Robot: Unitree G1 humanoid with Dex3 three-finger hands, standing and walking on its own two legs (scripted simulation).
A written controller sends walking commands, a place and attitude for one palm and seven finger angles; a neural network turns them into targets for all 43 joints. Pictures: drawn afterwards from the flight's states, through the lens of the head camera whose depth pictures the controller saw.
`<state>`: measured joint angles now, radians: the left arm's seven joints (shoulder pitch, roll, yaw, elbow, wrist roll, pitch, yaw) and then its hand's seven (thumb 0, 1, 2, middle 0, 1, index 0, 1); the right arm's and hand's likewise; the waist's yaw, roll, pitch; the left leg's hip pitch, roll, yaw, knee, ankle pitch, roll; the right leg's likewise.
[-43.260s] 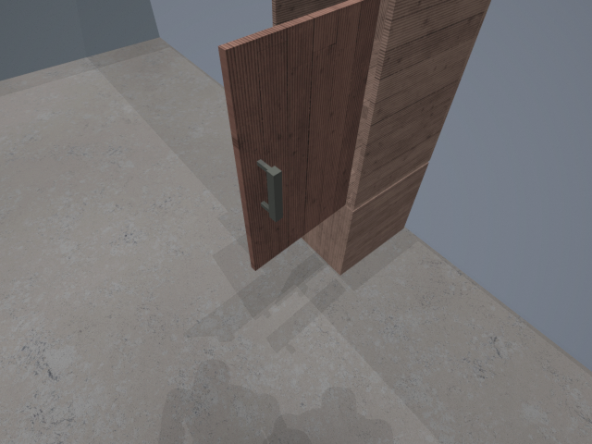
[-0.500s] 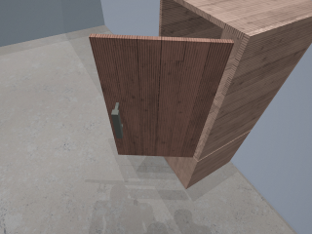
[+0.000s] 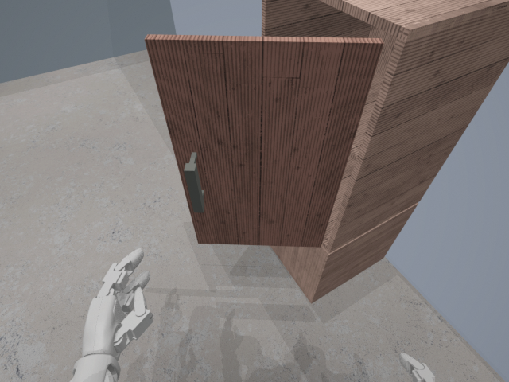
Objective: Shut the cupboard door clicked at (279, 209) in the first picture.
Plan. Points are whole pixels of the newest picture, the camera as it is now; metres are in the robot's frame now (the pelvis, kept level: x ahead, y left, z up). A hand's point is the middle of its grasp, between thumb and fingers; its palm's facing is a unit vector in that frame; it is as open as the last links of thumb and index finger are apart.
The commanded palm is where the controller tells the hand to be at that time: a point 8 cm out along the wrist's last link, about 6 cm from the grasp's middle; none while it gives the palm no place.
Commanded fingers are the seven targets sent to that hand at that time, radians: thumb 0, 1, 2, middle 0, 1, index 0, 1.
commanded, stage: raise the hand and make a fist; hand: left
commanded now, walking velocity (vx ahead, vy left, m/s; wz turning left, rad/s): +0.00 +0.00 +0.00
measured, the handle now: (196, 183) +0.52 +0.14 -0.02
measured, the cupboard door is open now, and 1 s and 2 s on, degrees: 58 58 58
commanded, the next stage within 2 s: bring the fist close to the handle in 1.70 s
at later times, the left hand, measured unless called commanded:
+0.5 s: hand (153, 349) +0.19 +0.16 -0.04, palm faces -0.09 -1.00 -0.02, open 4.7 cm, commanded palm +0.16 +0.23 -0.03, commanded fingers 0.00 0.90 0.90 -0.86 -1.02 -0.86 -1.02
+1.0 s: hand (131, 342) +0.20 +0.19 -0.03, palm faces -0.02 -1.00 -0.03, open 3.1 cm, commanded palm +0.18 +0.25 -0.02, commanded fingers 0.00 0.90 0.90 -1.30 -1.50 -1.30 -1.50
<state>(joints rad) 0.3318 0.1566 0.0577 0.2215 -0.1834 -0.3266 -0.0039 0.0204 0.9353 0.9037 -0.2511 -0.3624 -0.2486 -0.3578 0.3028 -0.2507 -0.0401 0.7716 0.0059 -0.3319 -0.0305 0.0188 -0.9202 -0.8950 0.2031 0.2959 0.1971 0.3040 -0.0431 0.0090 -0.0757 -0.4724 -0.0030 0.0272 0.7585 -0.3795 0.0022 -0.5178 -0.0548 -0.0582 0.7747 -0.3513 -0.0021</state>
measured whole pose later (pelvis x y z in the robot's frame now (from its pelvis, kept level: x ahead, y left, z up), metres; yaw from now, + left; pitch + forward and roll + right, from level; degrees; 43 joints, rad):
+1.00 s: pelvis -0.02 +0.01 -0.08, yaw +0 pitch +17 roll -3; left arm 0.44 0.24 0.12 -0.11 -0.26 -0.41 -0.25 0.02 0.90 0.90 -1.14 -1.33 -1.14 -1.33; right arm 0.21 -0.23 0.00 0.45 0.01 -0.17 -0.05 0.01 -0.91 -0.90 0.20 0.30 0.20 0.30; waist 0.01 0.01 -0.16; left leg -0.99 0.02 -0.02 1.28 -0.59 0.02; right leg -0.99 -0.05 -0.09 1.21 -0.51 0.01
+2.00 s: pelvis -0.02 +0.00 -0.08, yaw +1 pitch +17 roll -3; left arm 0.24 0.23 0.11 0.02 -0.25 -0.38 -0.26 0.02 0.90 0.90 -1.30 -1.50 -1.30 -1.50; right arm 0.23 -0.25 0.02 0.48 0.01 -0.17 -0.06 0.01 -0.91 -0.90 0.20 0.30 0.20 0.30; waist 0.01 0.03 -0.15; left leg -1.00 0.02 -0.04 1.28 -0.58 0.00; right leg -1.00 -0.04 -0.10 1.22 -0.52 -0.01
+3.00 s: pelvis -0.01 +0.00 -0.07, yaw -2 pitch +21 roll +0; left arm -0.63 0.21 0.22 0.89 -0.10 -0.49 -0.06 0.02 0.90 0.90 -1.30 -1.50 -1.30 -1.50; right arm 0.33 -0.24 -0.01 0.62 -0.02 -0.02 0.01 0.01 -0.91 -0.90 0.20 0.30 0.20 0.30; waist -0.11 0.03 -0.14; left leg -1.02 0.03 0.03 1.17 -0.53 0.00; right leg -1.06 -0.03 -0.04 1.15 -0.46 -0.01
